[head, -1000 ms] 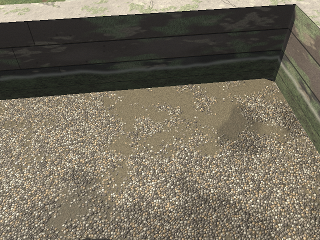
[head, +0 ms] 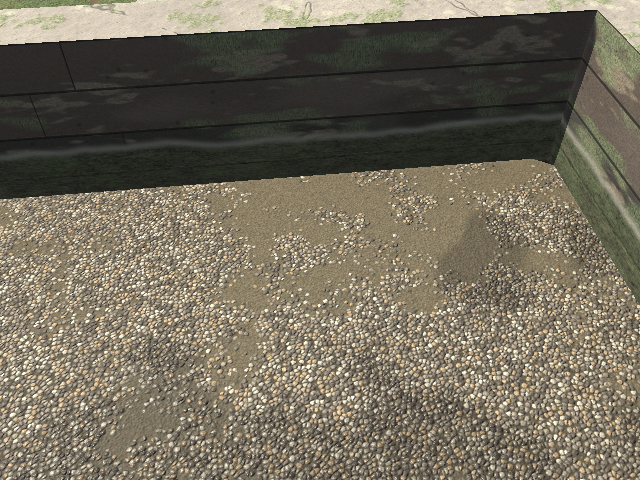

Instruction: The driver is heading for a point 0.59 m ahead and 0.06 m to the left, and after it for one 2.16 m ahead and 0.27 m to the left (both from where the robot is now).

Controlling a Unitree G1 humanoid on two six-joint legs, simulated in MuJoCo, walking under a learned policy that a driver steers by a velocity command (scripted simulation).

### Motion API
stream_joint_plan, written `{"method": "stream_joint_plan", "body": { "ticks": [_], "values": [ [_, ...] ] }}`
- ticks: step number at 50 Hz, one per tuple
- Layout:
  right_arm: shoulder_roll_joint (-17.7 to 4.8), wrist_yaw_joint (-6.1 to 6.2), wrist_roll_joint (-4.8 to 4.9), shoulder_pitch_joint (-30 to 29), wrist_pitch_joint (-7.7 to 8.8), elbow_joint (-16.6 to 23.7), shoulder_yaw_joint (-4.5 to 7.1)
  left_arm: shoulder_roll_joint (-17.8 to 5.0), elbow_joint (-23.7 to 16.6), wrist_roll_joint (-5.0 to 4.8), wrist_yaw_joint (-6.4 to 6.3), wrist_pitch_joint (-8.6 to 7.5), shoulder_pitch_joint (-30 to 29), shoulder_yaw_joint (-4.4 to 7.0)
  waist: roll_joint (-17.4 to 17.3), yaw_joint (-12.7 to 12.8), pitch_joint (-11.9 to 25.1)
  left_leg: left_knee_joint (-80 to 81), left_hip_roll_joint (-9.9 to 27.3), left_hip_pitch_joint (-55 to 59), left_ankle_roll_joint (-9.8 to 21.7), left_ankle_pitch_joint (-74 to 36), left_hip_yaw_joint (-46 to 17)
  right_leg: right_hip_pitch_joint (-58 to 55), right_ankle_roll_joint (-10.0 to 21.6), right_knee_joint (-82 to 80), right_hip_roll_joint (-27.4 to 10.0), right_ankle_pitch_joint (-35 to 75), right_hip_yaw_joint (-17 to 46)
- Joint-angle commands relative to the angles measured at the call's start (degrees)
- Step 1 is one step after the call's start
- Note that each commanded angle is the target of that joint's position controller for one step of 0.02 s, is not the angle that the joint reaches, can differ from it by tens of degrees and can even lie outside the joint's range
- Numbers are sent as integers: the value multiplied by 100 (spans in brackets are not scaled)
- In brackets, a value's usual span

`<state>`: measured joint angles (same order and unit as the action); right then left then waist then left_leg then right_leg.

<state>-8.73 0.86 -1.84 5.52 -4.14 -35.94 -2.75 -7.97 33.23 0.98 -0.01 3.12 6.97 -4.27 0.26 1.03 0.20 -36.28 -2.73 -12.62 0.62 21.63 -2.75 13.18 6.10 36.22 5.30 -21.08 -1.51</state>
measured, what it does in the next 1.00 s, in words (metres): stands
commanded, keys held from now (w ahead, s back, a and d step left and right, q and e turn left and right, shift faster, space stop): w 1.00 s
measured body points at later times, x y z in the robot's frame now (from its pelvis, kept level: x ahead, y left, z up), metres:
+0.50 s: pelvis +0.00 +0.00 +0.00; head -0.01 +0.00 +0.45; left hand +0.19 +0.19 -0.08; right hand +0.20 -0.19 -0.08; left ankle -0.02 +0.12 -0.72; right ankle -0.02 -0.05 -0.72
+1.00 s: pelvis +0.00 +0.00 +0.00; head -0.01 +0.00 +0.45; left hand +0.19 +0.19 -0.08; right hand +0.20 -0.19 -0.08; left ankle -0.02 +0.12 -0.72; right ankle -0.02 -0.05 -0.72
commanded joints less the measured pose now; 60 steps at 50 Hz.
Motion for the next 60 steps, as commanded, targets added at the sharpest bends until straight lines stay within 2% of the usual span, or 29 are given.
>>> {"method": "stream_joint_plan", "body": {
  "ticks": [1,2,6,7,8,10,11,14,16,20,21,22,24,25,28,30,35,36,38,42,43,46,48,52,53,54,57,59,60],
  "values": [
    [-415,2,-3,-710,57,626,117,-297,-629,74,60,-131,-620,93,-18,94,397,153,345,228,115,-2072,-391,202,-108,-522,-770,2452,680],
    [-356,19,-14,-403,98,484,112,-327,-456,4,-15,-129,-270,103,23,11,770,207,233,489,120,-1055,-306,78,-102,-752,-787,1664,890],
    [-349,8,-8,-515,112,496,93,-366,-533,-34,-44,-77,-494,110,103,-30,239,274,185,233,101,-793,-275,283,-66,-911,-846,1422,1003],
    [-408,-3,21,-771,66,646,93,-329,-685,25,38,-98,-768,86,37,47,45,210,302,55,83,-1866,-352,361,-87,-610,-798,2294,730],
    [-360,13,-16,-428,107,472,106,-330,-487,4,-21,-111,-320,109,40,11,641,234,229,434,121,-1007,-321,122,-88,-799,-802,1585,911],
    [-400,5,14,-743,72,643,94,-327,-669,41,38,-122,-738,90,24,48,127,211,316,93,96,-1940,-366,308,-95,-580,-780,2316,705],
    [-358,22,-13,-421,112,470,107,-326,-479,7,-24,-128,-315,108,19,12,703,233,236,457,132,-1031,-329,75,-87,-771,-798,1597,897],
    [-402,3,17,-761,69,643,92,-321,-676,35,36,-114,-757,87,18,48,96,209,308,70,100,-1919,-368,313,-87,-577,-793,2319,708],
    [-356,21,-13,-402,96,483,109,-322,-457,7,-17,-132,-251,103,20,12,774,203,227,477,125,-1071,-321,74,-102,-739,-794,1648,864],
    [-348,10,-9,-514,109,497,90,-363,-533,-32,-47,-81,-477,111,105,-30,239,269,177,220,104,-801,-289,281,-66,-900,-855,1411,978],
    [-410,-1,20,-770,63,647,92,-326,-686,27,35,-102,-754,87,41,45,44,206,293,39,87,-1878,-365,358,-86,-597,-807,2288,708],
    [-361,14,-16,-426,104,472,104,-327,-488,6,-23,-114,-304,109,42,11,642,230,222,421,125,-1018,-335,118,-88,-787,-811,1574,887],
    [-402,6,13,-743,69,645,92,-325,-670,43,35,-125,-724,90,27,45,126,206,308,78,100,-1952,-380,307,-95,-567,-789,2308,684],
    [-358,23,-14,-421,109,471,104,-323,-481,9,-26,-131,-299,108,20,11,704,229,228,443,136,-1040,-343,72,-87,-760,-807,1583,872],
    [-403,4,16,-762,66,645,90,-319,-677,36,33,-117,-744,88,21,46,95,204,299,54,103,-1929,-381,312,-87,-565,-802,2309,687],
    [-357,22,-13,-403,93,484,107,-319,-458,9,-19,-135,-235,103,20,12,774,199,219,463,128,-1079,-335,73,-102,-728,-803,1633,841],
    [-344,8,-9,-501,109,489,84,-359,-535,-26,-48,-83,-452,111,110,-30,236,270,177,214,108,-830,-309,289,-66,-894,-857,1381,949],
    [-416,-1,16,-754,67,642,90,-326,-685,34,33,-109,-731,90,34,42,57,207,291,37,96,-1928,-388,340,-88,-582,-807,2276,682],
    [-364,23,-13,-384,104,474,108,-321,-457,15,-19,-145,-212,107,3,13,802,205,227,483,138,-1128,-352,48,-103,-720,-797,1616,821],
    [-413,4,21,-789,57,657,92,-322,-685,26,30,-109,-740,89,25,44,42,199,278,13,97,-1896,-385,343,-90,-572,-818,2290,668],
    [-357,17,-13,-444,92,478,100,-322,-491,6,-27,-113,-291,108,44,12,621,219,207,387,128,-1022,-351,128,-89,-768,-826,1560,847],
    [-409,4,14,-754,66,643,90,-320,-676,41,30,-124,-723,91,27,42,100,200,290,40,108,-1951,-400,301,-88,-550,-811,2305,660],
    [-361,25,-12,-401,93,482,106,-319,-459,11,-23,-141,-214,106,15,12,781,195,213,454,135,-1105,-354,62,-103,-711,-812,1623,808],
    [-346,11,-8,-518,103,499,86,-359,-536,-28,-52,-88,-444,112,104,-32,237,259,160,193,110,-822,-319,277,-66,-875,-872,1385,921],
    [-413,-1,18,-774,56,652,88,-322,-688,30,30,-108,-726,89,47,41,42,195,274,5,94,-1905,-395,353,-87,-568,-824,2273,656],
    [-362,16,-16,-429,97,474,101,-322,-492,11,-27,-120,-269,110,41,11,643,220,205,392,131,-1040,-365,111,-88,-762,-830,1549,831],
    [-412,6,15,-760,67,643,89,-322,-677,42,28,-128,-716,93,18,42,98,200,288,32,114,-1978,-413,298,-90,-540,-814,2294,641],
    [-360,26,-10,-405,92,482,104,-318,-461,14,-24,-143,-203,107,8,14,781,192,210,447,140,-1126,-366,58,-105,-700,-815,1612,785],
    [-329,22,-8,-457,100,506,86,-340,-490,-12,-45,-129,-339,108,69,-28,477,239,176,295,122,-949,-336,170,-91,-785,-837,1473,840]
  ]
}}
